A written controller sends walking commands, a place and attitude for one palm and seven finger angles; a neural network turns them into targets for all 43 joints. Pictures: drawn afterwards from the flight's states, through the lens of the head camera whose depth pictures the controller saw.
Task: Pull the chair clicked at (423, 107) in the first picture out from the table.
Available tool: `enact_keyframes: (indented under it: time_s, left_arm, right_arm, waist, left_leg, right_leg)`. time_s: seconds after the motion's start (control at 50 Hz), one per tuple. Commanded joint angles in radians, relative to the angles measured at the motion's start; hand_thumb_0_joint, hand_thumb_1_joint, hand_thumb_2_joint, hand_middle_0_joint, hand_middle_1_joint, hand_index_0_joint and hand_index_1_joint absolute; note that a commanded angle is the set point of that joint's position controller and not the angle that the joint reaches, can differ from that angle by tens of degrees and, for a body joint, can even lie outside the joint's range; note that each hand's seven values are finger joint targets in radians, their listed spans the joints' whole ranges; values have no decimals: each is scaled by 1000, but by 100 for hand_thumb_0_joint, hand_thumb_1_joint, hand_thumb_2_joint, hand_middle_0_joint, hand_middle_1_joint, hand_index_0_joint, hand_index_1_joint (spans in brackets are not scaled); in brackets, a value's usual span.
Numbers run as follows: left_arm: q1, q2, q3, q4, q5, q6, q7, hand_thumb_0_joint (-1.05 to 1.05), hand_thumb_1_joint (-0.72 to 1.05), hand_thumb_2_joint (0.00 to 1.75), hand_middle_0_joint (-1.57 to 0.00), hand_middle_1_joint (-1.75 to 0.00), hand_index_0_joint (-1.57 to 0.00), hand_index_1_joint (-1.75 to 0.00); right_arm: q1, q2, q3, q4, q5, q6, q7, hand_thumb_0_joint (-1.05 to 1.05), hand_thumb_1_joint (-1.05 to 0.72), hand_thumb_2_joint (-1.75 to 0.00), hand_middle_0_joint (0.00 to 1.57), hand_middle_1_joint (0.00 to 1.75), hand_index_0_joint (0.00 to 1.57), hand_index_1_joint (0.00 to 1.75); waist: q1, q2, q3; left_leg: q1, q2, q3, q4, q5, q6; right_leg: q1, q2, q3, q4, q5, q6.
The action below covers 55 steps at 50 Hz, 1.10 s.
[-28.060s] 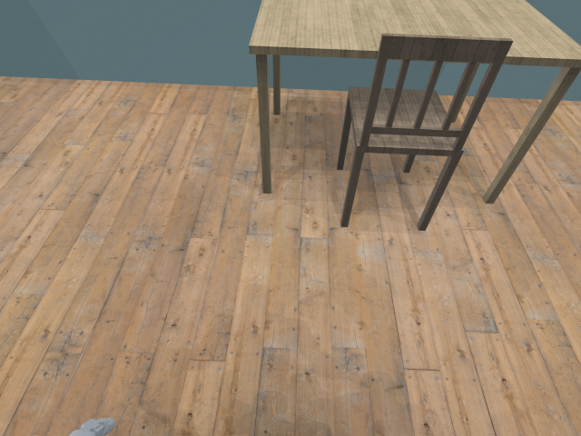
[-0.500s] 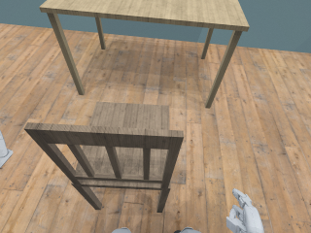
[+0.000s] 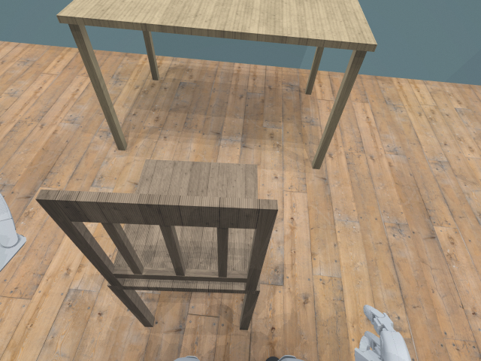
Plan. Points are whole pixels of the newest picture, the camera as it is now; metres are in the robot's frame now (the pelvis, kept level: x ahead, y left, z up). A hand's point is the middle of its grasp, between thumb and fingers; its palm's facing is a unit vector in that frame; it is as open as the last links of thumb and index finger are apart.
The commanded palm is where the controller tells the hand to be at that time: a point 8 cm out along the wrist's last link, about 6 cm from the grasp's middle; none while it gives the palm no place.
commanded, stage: step back with the hand held close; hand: left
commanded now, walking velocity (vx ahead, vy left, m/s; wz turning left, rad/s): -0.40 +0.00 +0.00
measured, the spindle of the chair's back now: (174, 250) +0.33 +0.15 -0.09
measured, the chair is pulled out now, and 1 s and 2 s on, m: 0.68 0.68 0.68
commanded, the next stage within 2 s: stop stepping back and stand still in 0.94 s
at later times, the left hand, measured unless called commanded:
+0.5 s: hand out of the picture +0.17 +0.28 +0.19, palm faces +0.45 -0.72 -0.52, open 7.4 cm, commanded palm +0.10 +0.31 +0.19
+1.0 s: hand out of the picture +0.12 +0.26 +0.18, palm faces +0.42 -0.77 -0.48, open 7.4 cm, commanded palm +0.06 +0.29 +0.19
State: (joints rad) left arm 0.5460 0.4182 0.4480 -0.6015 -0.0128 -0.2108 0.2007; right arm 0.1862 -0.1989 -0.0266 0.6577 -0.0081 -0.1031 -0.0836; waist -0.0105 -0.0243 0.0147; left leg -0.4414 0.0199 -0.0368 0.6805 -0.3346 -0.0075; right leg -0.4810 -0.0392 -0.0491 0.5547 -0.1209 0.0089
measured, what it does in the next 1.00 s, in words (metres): steps on the spot: right foot, then right foot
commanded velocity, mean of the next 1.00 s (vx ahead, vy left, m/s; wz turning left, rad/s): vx -0.40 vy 0.00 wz -0.03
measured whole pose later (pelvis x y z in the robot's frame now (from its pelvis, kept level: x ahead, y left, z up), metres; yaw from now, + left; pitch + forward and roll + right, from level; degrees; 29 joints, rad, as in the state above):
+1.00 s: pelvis -0.09 +0.00 +0.00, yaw -2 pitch +1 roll -4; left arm 0.53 0.45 0.48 -0.54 -0.06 -0.26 0.15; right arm 0.19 -0.18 0.00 0.65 -0.01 -0.21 -0.06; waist 0.02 0.02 0.04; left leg -0.53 0.10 -0.04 0.62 -0.11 -0.03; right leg -0.30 0.05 -0.02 0.60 -0.32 0.00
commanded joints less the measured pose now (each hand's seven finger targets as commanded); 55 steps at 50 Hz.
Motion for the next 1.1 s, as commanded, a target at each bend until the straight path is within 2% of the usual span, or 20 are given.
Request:
enact_keyframes:
  time_s: [0.0,0.04,0.08,0.12,0.18,0.3,0.36,0.44,0.56,0.64,0.68,0.74,0.8,0.88,0.94,0.98,1.0,1.02,1.04,1.08]
  left_arm:
    - [22,191,170,-157,5,-59,27,0,90,90,-20,-30,-20,-30]
    - [29,163,160,-136,15,-62,21,0,90,90,-20,-30,-20,-30]
    - [12,166,154,-154,13,-59,14,0,90,90,-20,-30,-20,-30]
    - [-15,192,176,-153,17,-68,7,0,90,90,-20,-30,-20,-30]
    - [-37,168,129,-207,0,-85,-2,0,90,90,-20,-30,-20,-30]
    - [-17,224,167,-198,-9,-78,21,0,90,90,-20,-30,-20,-30]
    - [28,212,180,-158,-11,-81,22,0,90,90,-20,-30,-20,-30]
    - [20,163,164,-120,-2,-86,3,0,90,90,-20,-30,-20,-30]
    - [-63,170,117,-202,-10,-109,-20,0,90,90,-20,-30,-20,-30]
    - [-19,222,152,-235,-27,-111,-9,0,90,90,-20,-30,-20,-30]
    - [-2,245,182,-226,-21,-107,4,0,90,90,-20,-30,-20,-30]
    - [49,231,201,-177,-28,-115,0,0,90,90,-20,-30,-20,-30]
    - [27,187,186,-139,-26,-124,-22,0,90,90,-20,-30,-20,-30]
    - [8,172,128,-135,-45,-112,-37,0,90,90,-20,-30,-20,-30]
    - [-48,184,111,-185,-41,-124,-43,0,90,90,-20,-30,-20,-30]
    - [-89,219,135,-212,-28,-134,-47,0,90,90,-20,-30,-20,-30]
    - [-68,225,136,-210,-32,-130,-51,0,90,90,-20,-30,-20,-30]
    - [-45,289,176,-213,-36,-122,-38,0,90,90,-20,-30,-20,-30]
    - [-3,256,157,-140,-39,-85,-24,0,90,90,-20,-30,-20,-30]
    - [33,213,149,-110,-45,-55,-13,0,90,90,-20,-30,-20,-30]
  right_arm:
    - [-74,-139,-49,-165,3,-38,-13,0,-90,-90,20,30,20,30]
    - [-79,-148,-49,-192,20,-54,-18,0,-90,-90,20,30,20,30]
    - [-69,-140,-51,-194,20,-71,-18,0,-90,-90,20,30,20,30]
    - [-80,-149,-59,-185,20,-91,-18,0,-90,-90,20,30,20,30]
    - [-45,-138,-50,-164,5,-109,-9,0,-90,-90,20,30,20,30]
    - [-46,-114,-49,-137,-6,-84,2,0,-90,-90,20,30,20,30]
    - [-68,-117,-44,-138,-6,-64,-4,0,-90,-90,20,30,20,30]
    - [-82,-147,-51,-184,20,-86,-14,0,-90,-90,20,30,20,30]
    - [-41,-144,-41,-147,1,-136,1,0,-90,-90,20,30,20,30]
    - [-42,-122,-52,-149,2,-128,7,0,-90,-90,20,30,20,30]
    - [-61,-105,-46,-137,-3,-113,10,0,-90,-90,20,30,20,30]
    - [-80,-113,-46,-141,-2,-99,-2,0,-90,-90,20,30,20,30]
    - [-78,-155,-49,-170,12,-124,-10,0,-90,-90,20,30,20,30]
    - [-39,-150,-50,-143,7,-147,9,0,-90,-90,20,30,20,30]
    - [-54,-146,-37,-130,-2,-161,19,0,-90,-90,20,30,20,30]
    - [-69,-148,-41,-137,-5,-166,20,0,-90,-90,20,30,20,30]
    - [-58,-145,-54,-159,5,-158,21,0,-90,-90,20,30,20,30]
    - [-53,-137,-63,-149,12,-147,22,0,-90,-90,20,30,20,30]
    - [-50,-110,-48,-130,9,-115,28,0,-90,-90,20,30,20,30]
    - [-73,-74,-12,-152,16,-74,27,0,-90,-90,20,30,20,30]
  waist:
    - [4,109,-130]
    - [5,257,-109]
    - [9,201,-114]
    - [13,197,-89]
    - [6,132,-157]
    - [2,-83,-172]
    - [1,26,-164]
    - [4,277,-103]
    - [-1,144,-121]
    - [1,-10,-164]
    - [4,-49,-169]
    - [4,57,-175]
    - [-5,330,-112]
    - [12,235,-101]
    - [23,266,-105]
    - [19,179,-99]
    - [17,12,-88]
    - [22,-121,-94]
    - [16,-166,-112]
    - [-17,-67,-127]
  left_leg:
    - [-142,122,-106,-297,-184,59]
    - [-382,206,-156,-405,-328,105]
    - [-341,197,-138,-322,-124,96]
    - [-393,198,-128,-315,-217,100]
    - [-179,127,-81,-186,57,56]
    - [63,-7,-13,36,-124,5]
    - [51,64,-80,-161,-58,33]
    - [-364,265,-199,-414,-330,119]
    - [-95,157,-97,-181,86,64]
    - [32,13,-12,14,-146,2]
    - [110,2,-10,59,-61,-2]
    - [100,103,-114,-185,70,32]
    - [-306,322,-272,-506,-395,134]
    - [-41,273,-198,-352,-32,137]
    - [2,232,-171,-289,3,106]
    - [-38,161,-87,-214,-173,47]
    - [-22,46,-16,-53,-267,-2]
    - [84,-38,41,234,-171,-48]
    - [89,-36,18,419,-93,-36]
    - [47,-2,-24,323,-95,-19]
  right_leg:
    - [258,-38,99,-78,-229,-13]
    - [463,29,46,130,-140,12]
    - [452,24,51,159,71,7]
    - [469,13,85,168,21,1]
    - [347,-31,129,87,197,-30]
    - [58,-207,289,-256,-204,-120]
    - [92,-94,177,-155,-181,-61]
    - [414,62,52,211,-191,12]
    - [246,-12,146,36,91,-34]
    - [76,-175,330,-196,-129,-126]
    - [26,-215,319,-224,-98,-144]
    - [84,-53,166,-76,-95,-65]
    - [364,109,53,320,-330,5]
    - [206,65,54,159,-355,-6]
    - [275,46,48,-55,-214,-17]
    - [253,9,83,-110,-229,-51]
    - [114,-74,247,-210,-422,-109]
    - [-62,-258,456,-368,-525,-201]
    - [-61,-351,491,-394,-408,-241]
    - [83,-273,296,-251,-75,-183]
